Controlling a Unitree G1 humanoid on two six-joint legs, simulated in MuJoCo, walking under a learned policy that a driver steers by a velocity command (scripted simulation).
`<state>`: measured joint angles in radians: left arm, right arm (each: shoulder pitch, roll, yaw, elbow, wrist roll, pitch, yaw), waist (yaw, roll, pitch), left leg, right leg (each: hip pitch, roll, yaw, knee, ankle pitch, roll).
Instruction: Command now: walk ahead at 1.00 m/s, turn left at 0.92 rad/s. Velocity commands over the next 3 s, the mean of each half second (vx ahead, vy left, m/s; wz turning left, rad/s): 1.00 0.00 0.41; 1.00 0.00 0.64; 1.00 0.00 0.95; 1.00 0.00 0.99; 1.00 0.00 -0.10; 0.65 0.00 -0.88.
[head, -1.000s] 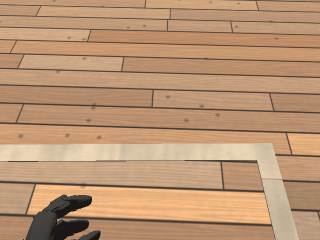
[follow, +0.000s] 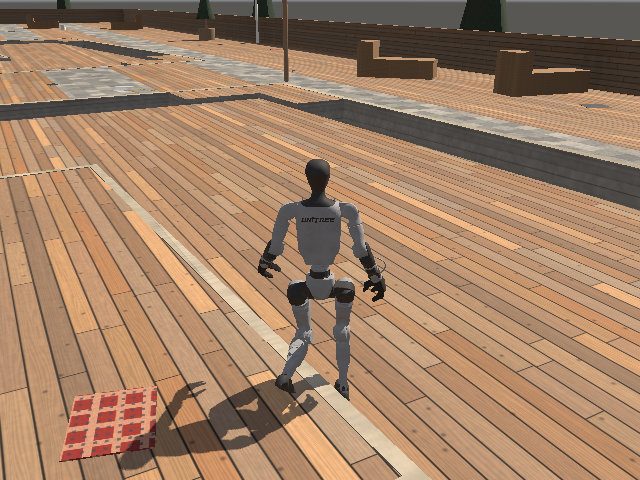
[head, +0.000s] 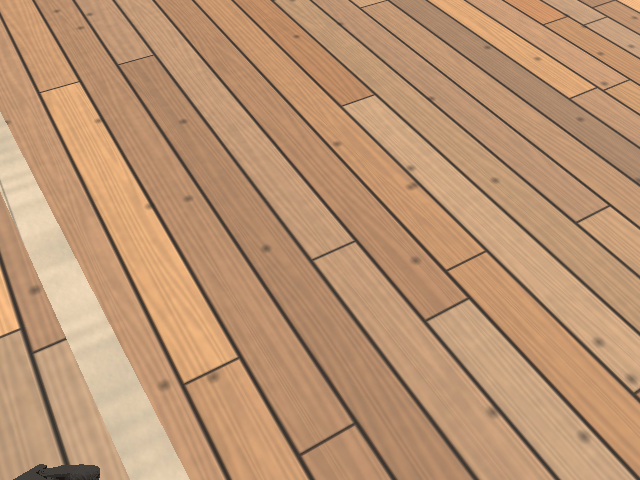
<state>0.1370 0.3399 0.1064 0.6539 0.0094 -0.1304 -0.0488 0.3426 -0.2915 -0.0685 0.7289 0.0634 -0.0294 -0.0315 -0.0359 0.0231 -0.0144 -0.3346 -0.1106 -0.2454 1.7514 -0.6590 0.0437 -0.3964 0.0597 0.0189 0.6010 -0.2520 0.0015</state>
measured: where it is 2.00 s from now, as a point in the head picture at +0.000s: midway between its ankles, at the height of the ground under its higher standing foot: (74, 167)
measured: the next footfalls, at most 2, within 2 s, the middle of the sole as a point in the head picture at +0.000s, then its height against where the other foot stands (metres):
left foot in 0.42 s outside the picture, level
right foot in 0.82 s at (334, 283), level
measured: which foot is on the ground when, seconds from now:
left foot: up 0.00-0.40, down 0.42-0.84, up 0.86-1.00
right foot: down 0.00-0.42, up 0.44-0.80, down 0.82-1.00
